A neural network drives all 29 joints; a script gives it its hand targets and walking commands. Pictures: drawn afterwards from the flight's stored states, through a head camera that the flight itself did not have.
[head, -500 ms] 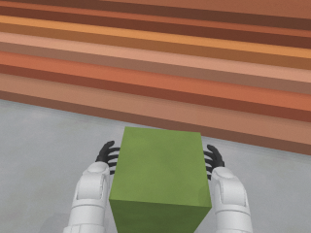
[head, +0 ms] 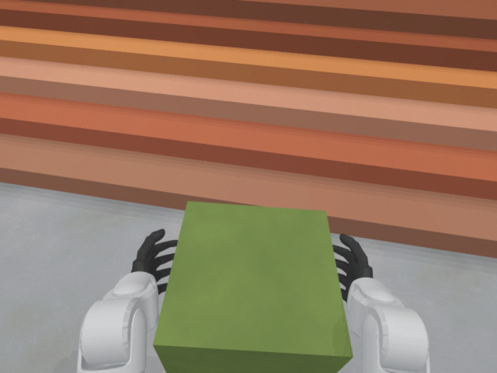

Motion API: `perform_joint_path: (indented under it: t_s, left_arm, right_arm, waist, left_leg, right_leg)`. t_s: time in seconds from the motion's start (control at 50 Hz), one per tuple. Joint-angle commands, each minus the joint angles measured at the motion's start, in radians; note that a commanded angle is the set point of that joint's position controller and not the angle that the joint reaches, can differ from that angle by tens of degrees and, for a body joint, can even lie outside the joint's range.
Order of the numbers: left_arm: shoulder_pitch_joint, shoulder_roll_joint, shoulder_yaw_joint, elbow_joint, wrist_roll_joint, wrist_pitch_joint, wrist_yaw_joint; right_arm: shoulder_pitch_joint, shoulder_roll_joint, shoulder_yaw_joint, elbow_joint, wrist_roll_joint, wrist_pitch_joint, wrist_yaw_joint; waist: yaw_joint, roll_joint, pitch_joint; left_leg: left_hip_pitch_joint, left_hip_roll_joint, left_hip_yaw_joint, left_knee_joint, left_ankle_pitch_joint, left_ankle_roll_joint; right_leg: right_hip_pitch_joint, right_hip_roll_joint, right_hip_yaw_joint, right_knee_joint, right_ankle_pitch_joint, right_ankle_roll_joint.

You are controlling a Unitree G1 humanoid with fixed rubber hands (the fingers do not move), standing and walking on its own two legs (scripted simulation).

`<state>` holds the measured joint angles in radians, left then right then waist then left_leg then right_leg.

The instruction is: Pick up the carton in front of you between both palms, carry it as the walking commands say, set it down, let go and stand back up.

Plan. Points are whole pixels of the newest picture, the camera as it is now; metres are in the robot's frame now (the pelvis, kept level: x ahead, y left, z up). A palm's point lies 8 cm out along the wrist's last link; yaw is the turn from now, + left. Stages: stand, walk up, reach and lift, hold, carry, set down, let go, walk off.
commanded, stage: carry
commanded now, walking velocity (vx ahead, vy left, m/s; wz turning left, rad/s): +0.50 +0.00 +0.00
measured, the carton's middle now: (249, 306) +0.25 +0.01 +0.02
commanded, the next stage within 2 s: none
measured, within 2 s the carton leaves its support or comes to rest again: neither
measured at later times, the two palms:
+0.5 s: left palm (208, 160) +0.53 +0.11 +0.08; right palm (345, 160) +0.56 -0.19 +0.08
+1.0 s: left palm (214, 65) +0.94 +0.15 +0.13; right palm (314, 68) +0.93 -0.15 +0.14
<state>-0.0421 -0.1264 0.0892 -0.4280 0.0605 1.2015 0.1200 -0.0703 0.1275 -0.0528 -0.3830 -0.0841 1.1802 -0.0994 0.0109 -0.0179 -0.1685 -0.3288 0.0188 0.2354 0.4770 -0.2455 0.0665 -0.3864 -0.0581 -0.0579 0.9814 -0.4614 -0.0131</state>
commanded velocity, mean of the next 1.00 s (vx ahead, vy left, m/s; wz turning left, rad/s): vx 0.50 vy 0.00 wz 0.00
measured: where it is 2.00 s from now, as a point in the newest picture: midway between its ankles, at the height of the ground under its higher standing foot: (252, 180)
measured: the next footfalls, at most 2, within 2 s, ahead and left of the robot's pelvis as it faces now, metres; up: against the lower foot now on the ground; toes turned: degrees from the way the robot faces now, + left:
right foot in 0.30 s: +0.36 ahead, -0.13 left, +0.00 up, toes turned -11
left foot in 0.80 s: +0.69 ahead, +0.09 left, +0.00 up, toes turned +13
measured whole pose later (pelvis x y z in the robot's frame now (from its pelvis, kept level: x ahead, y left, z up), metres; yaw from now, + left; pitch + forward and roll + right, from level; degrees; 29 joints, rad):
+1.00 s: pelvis +0.63 +0.01 +0.00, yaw +0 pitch +5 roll +0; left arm -0.40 -0.11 0.17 -0.43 0.02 1.29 0.16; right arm -0.39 0.12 -0.19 -0.44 -0.03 1.27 -0.16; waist -0.03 -0.02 -0.02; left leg -0.34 0.04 0.24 0.47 -0.21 0.08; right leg -0.58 -0.08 -0.05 1.15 -0.31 -0.04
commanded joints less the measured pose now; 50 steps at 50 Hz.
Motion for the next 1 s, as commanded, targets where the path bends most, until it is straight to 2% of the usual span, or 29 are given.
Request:
perform_joint_path:
  t_s: [0.0,0.04,0.1,0.16,0.22,0.24,0.26,0.28,0.3,0.32,0.34,0.36,0.38,0.4,0.44,0.48,0.58,0.68,0.72,0.74,0.76,0.78,0.8,0.82,0.84,0.88,0.9,0.92,0.98]
  left_arm:
    - [-0.533,-0.868,-0.721,-0.145,-0.38,0.008,-0.175]
    - [-0.493,-0.866,-0.708,-0.131,-0.362,0.007,-0.162]
    - [-0.413,-0.839,-0.676,-0.098,-0.317,0.011,-0.139]
    - [-0.386,-0.81,-0.662,-0.099,-0.293,0.019,-0.123]
    - [-0.406,-0.797,-0.668,-0.124,-0.295,0.026,-0.123]
    - [-0.406,-0.796,-0.669,-0.128,-0.298,0.027,-0.125]
    - [-0.393,-0.794,-0.667,-0.124,-0.3,0.028,-0.128]
    - [-0.386,-0.792,-0.664,-0.12,-0.301,0.028,-0.132]
    - [-0.367,-0.783,-0.659,-0.117,-0.295,0.029,-0.136]
    - [-0.377,-0.78,-0.661,-0.101,-0.297,0.024,-0.142]
    - [-0.377,-0.809,-0.672,-0.103,-0.313,0.02,-0.149]
    - [-0.403,-0.844,-0.685,-0.118,-0.321,0.012,-0.157]
    - [-0.431,-0.881,-0.7,-0.122,-0.331,0.001,-0.165]
    - [-0.46,-0.913,-0.716,-0.135,-0.338,-0.011,-0.172]
    - [-0.479,-0.939,-0.74,-0.143,-0.353,-0.03,-0.184]
    - [-0.458,-0.934,-0.749,-0.139,-0.359,-0.041,-0.197]
    - [-0.414,-0.876,-0.745,-0.145,-0.355,-0.046,-0.203]
    - [-0.455,-0.791,-0.715,-0.222,-0.353,-0.018,-0.174]
    - [-0.502,-0.733,-0.698,-0.244,-0.354,0.004,-0.153]
    - [-0.528,-0.698,-0.688,-0.249,-0.355,0.016,-0.14]
    - [-0.554,-0.659,-0.675,-0.245,-0.35,0.031,-0.126]
    - [-0.585,-0.612,-0.656,-0.235,-0.345,0.046,-0.11]
    - [-0.618,-0.587,-0.65,-0.235,-0.353,0.064,-0.094]
    - [-0.663,-0.565,-0.646,-0.226,-0.364,0.076,-0.085]
    - [-0.724,-0.588,-0.643,-0.207,-0.377,0.08,-0.078]
    - [-0.816,-0.636,-0.63,-0.17,-0.389,0.079,-0.072]
    - [-0.853,-0.653,-0.624,-0.143,-0.388,0.075,-0.07]
    - [-0.877,-0.655,-0.617,-0.113,-0.377,0.073,-0.066]
    - [-0.95,-0.65,-0.592,-0.016,-0.337,0.065,-0.053]
  right_arm:
    - [-0.454,0.872,0.638,-0.18,0.334,0.019,0.128]
    - [-0.457,0.859,0.662,-0.194,0.362,0.027,0.129]
    - [-0.424,0.825,0.67,-0.178,0.382,0.041,0.134]
    - [-0.396,0.79,0.66,-0.163,0.386,0.051,0.138]
    - [-0.391,0.777,0.651,-0.164,0.377,0.057,0.142]
    - [-0.393,0.775,0.651,-0.168,0.372,0.059,0.144]
    - [-0.392,0.771,0.65,-0.172,0.367,0.062,0.145]
    - [-0.375,0.763,0.648,-0.17,0.36,0.064,0.145]
    - [-0.381,0.751,0.648,-0.179,0.355,0.067,0.145]
    - [-0.378,0.756,0.652,-0.199,0.346,0.071,0.146]
    - [-0.399,0.764,0.661,-0.192,0.351,0.069,0.151]
    - [-0.411,0.799,0.67,-0.183,0.354,0.059,0.158]
    - [-0.419,0.836,0.676,-0.173,0.355,0.048,0.164]
    - [-0.417,0.87,0.679,-0.162,0.352,0.035,0.169]
    - [-0.397,0.908,0.684,-0.147,0.334,0.009,0.171]
    - [-0.366,0.917,0.684,-0.135,0.312,-0.01,0.167]
    - [-0.333,0.878,0.685,-0.156,0.294,-0.022,0.153]
    - [-0.427,0.796,0.695,-0.265,0.347,0.012,0.14]
    - [-0.482,0.733,0.679,-0.291,0.368,0.036,0.129]
    - [-0.501,0.696,0.663,-0.287,0.374,0.049,0.122]
    - [-0.513,0.652,0.639,-0.267,0.374,0.062,0.113]
    - [-0.523,0.606,0.612,-0.242,0.368,0.075,0.103]
    - [-0.549,0.551,0.582,-0.225,0.359,0.086,0.093]
    - [-0.568,0.541,0.573,-0.203,0.367,0.094,0.084]
    - [-0.621,0.542,0.565,-0.21,0.376,0.102,0.079]
    - [-0.728,0.595,0.571,-0.201,0.395,0.103,0.073]
    - [-0.79,0.617,0.575,-0.191,0.404,0.1,0.074]
    - [-0.833,0.631,0.577,-0.166,0.41,0.097,0.074]
    - [-0.921,0.627,0.557,-0.07,0.408,0.089,0.075]
  waist:
    - [-0.034,0.049,-0.126]
    - [-0.031,0.084,-0.104]
    - [-0.029,0.11,-0.078]
    - [-0.032,0.154,-0.031]
    - [-0.032,0.187,-0.003]
    - [-0.025,0.185,-0.014]
    - [-0.011,0.16,-0.048]
    - [-0.001,0.117,-0.107]
    - [0.023,-0.008,-0.174]
    - [0.021,-0.28,-0.249]
    - [0.013,-0.255,-0.213]
    - [0.011,-0.185,-0.215]
    - [0.008,-0.079,-0.218]
    - [0.003,-0.016,-0.203]
    - [0.002,-0.057,-0.199]
    - [0.004,-0.085,-0.173]
    - [0.007,-0.103,-0.083]
    - [0.009,-0.132,-0.007]
    - [0.006,-0.139,-0.003]
    - [-0.002,-0.128,-0.033]
    - [-0.018,-0.089,-0.08]
    - [-0.042,-0.027,-0.158]
    - [-0.051,0.199,-0.255]
    - [-0.056,0.369,-0.268]
    - [-0.05,0.29,-0.255]
    - [-0.057,0.106,-0.242]
    - [-0.046,0.077,-0.235]
    - [-0.039,0.089,-0.242]
    - [-0.037,0.123,-0.221]
  left_leg:
    - [0.404,0.374,-0.499,-0.321,-0.108,0.115]
    - [0.35,0.316,-0.354,-0.352,-0.027,0.082]
    - [0.333,0.258,-0.231,-0.344,0.093,0.065]
    - [0.311,0.231,-0.152,-0.319,0.209,0.044]
    - [0.306,0.234,-0.111,-0.278,0.258,0.028]
    - [0.297,0.227,-0.084,-0.21,0.329,0.018]
    - [0.27,0.197,-0.032,-0.086,0.407,-0.003]
    - [0.188,0.159,0.015,0.091,0.435,-0.035]
    - [0.006,0.117,0.007,0.337,0.251,-0.075]
    - [-0.279,-0.006,-0.037,0.659,-0.097,-0.12]
    - [-0.388,0.013,-0.168,0.792,-0.229,-0.088]
    - [-0.405,0.067,-0.211,0.846,-0.202,-0.057]
    - [-0.396,0.104,-0.226,0.83,-0.146,-0.043]
    - [-0.366,0.133,-0.238,0.764,-0.083,-0.038]
    - [-0.3,0.125,-0.206,0.642,-0.017,-0.041]
    - [-0.3,0.118,-0.172,0.527,0.015,-0.052]
    - [-0.332,0.09,-0.09,0.213,0.144,-0.07]
    - [-0.269,0.057,-0.036,0.068,0.223,-0.047]
    - [-0.194,0.047,-0.016,0.043,0.209,-0.028]
    - [-0.095,0.016,0.019,0.025,0.175,-0.022]
    - [0.064,-0.038,0.068,0.0,0.124,-0.018]
    - [0.298,0.002,-0.007,0.014,0.056,-0.012]
    - [0.525,0.284,-0.467,-0.081,-0.148,0.102]
    - [0.627,0.392,-0.776,-0.217,-0.083,0.186]
    - [0.604,0.394,-0.687,-0.196,0.039,0.188]
    - [0.477,0.347,-0.506,-0.151,0.196,0.148]
    - [0.409,0.325,-0.435,-0.169,0.19,0.118]
    - [0.372,0.307,-0.376,-0.184,0.176,0.103]
    - [0.333,0.279,-0.275,-0.218,0.172,0.119]
  right_leg:
    - [-0.408,-0.093,0.043,0.076,0.092,-0.008]
    - [-0.339,-0.072,-0.011,-0.054,0.185,0.017]
    - [-0.273,-0.04,-0.071,-0.25,0.284,0.034]
    - [-0.193,-0.008,-0.126,-0.394,0.353,0.025]
    - [-0.095,-0.004,-0.16,-0.458,0.406,0.003]
    - [-0.023,0.016,-0.188,-0.476,0.381,-0.004]
    - [0.102,0.055,-0.23,-0.505,0.338,-0.008]
    - [0.299,0.065,-0.231,-0.51,0.279,-0.014]
    - [0.491,-0.112,0.035,-0.582,0.115,-0.052]
    - [0.679,-0.373,0.515,-0.728,-0.032,-0.198]
    - [0.637,-0.39,0.591,-0.786,0.126,-0.22]
    - [0.592,-0.362,0.48,-0.75,0.257,-0.208]
    - [0.538,-0.341,0.393,-0.731,0.323,-0.186]
    - [0.466,-0.319,0.312,-0.746,0.342,-0.155]
    - [0.395,-0.277,0.177,-0.786,0.298,-0.11]
    - [0.378,-0.259,0.107,-0.819,0.266,-0.114]
    - [0.429,-0.211,-0.013,-0.829,0.437,-0.115]
    - [0.455,-0.188,-0.086,-0.788,0.553,-0.095]
    - [0.461,-0.189,-0.108,-0.724,0.615,-0.084]
    - [0.449,-0.172,-0.141,-0.628,0.693,-0.072]
    - [0.399,-0.128,-0.19,-0.469,0.746,-0.053]
    - [0.255,-0.091,-0.19,-0.267,0.628,-0.032]
    - [-0.031,-0.002,-0.169,0.049,0.375,0.017]
    - [-0.274,0.104,-0.076,0.264,-0.034,0.019]
    - [-0.337,0.048,0.023,0.396,-0.044,-0.006]
    - [-0.347,-0.032,0.066,0.363,0.06,-0.043]
    - [-0.315,-0.055,0.076,0.291,0.116,-0.044]
    - [-0.283,-0.054,0.058,0.247,0.154,-0.04]
    - [-0.286,-0.04,0.013,0.098,0.199,-0.028]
